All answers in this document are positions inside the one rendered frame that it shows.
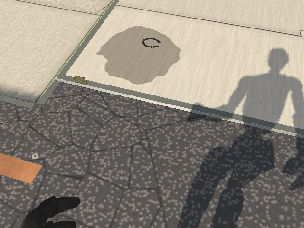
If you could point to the left robot hand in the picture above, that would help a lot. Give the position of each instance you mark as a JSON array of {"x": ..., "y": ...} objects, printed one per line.
[{"x": 47, "y": 209}]

